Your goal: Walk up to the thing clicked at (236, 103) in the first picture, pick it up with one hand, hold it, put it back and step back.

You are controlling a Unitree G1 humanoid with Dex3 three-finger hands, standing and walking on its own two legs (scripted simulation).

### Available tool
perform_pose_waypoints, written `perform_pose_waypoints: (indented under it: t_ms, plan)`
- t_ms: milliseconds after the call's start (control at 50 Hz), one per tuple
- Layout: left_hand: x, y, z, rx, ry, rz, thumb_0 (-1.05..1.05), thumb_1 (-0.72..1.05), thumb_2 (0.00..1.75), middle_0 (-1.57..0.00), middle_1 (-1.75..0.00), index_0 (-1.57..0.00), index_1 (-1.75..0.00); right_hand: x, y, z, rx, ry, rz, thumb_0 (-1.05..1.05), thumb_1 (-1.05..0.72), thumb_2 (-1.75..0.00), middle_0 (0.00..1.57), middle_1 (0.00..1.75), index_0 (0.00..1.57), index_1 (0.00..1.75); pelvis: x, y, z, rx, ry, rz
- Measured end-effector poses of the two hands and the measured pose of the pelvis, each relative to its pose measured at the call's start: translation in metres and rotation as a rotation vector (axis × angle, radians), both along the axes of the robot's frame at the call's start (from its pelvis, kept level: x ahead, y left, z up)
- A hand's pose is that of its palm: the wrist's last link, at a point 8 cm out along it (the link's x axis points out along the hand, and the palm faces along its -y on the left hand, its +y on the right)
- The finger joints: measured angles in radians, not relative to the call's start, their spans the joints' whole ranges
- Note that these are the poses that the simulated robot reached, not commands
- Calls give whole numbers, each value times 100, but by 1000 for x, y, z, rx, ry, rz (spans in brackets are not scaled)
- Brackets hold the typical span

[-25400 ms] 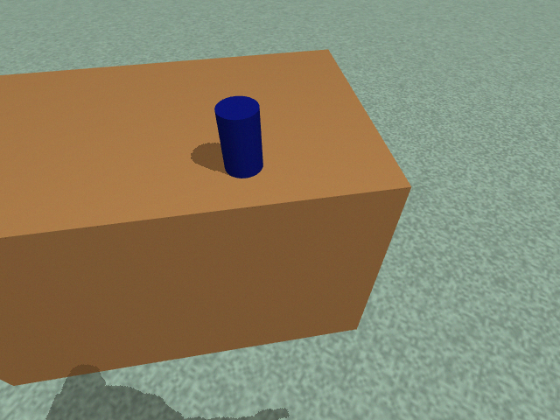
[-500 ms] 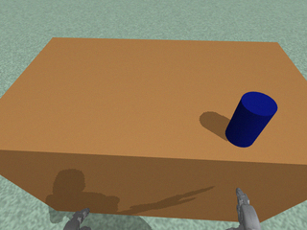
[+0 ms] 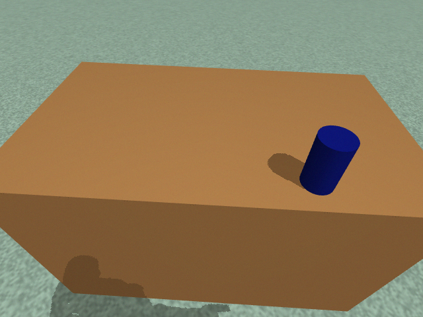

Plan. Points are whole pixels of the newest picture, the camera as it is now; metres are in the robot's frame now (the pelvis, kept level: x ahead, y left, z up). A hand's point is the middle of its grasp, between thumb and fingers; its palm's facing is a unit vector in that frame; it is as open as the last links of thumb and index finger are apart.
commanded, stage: home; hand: right
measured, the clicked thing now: (326, 161) +0.46 -0.25 +0.05
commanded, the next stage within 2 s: stand in 1.24 s
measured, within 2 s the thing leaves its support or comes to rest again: neither
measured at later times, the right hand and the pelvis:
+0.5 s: hand out of the picture +0.06 -0.26 -0.15, palm faces -0.06 +0.93 -0.36, open 17.5 cm; pelvis +0.00 +0.00 +0.00, yaw +0 degrees
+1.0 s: hand out of the picture +0.11 -0.24 -0.14, palm faces -0.03 +0.93 -0.37, open 17.6 cm; pelvis +0.03 +0.01 +0.00, yaw -1 degrees
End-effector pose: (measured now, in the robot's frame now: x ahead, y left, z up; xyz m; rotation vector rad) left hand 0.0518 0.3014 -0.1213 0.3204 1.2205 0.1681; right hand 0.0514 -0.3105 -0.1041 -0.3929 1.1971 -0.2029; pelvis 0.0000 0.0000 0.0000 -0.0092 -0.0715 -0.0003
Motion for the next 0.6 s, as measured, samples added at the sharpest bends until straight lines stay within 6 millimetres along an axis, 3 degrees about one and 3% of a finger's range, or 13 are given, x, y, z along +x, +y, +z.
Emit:
perform_pose_waypoints:
  t_ms: [140, 260, 400, 600]
  plan:
    - [-31, -4, -2, -2, 65, 21, 0, 90, 90, -21, -29, -20, -29, -12, 5, -9, 37, 36, 1, -1, 55, -4, 6, 5, 6, 5, -8, -3, 0, -3, 2, 6]
    - [-40, -4, -2, 4, 90, 38, 0, 90, 90, -21, -29, -20, -29, -14, 7, -12, 47, 52, -2, -1, 55, -5, 6, 5, 6, 5, -9, -4, 0, -5, 10, 6]
    - [-29, -3, -2, 5, 85, 47, 0, 90, 90, -21, -29, -20, -29, -7, 6, -11, 39, 59, -9, -1, 55, -5, 6, 5, 6, 5, -3, -3, 1, -5, 18, 5]
    - [8, -3, -1, -2, 51, 28, 0, 90, 90, -21, -29, -20, -29, 19, 9, -7, 34, 35, -13, -1, 56, -4, 5, 5, 6, 4, 13, 1, 2, -2, 27, -1]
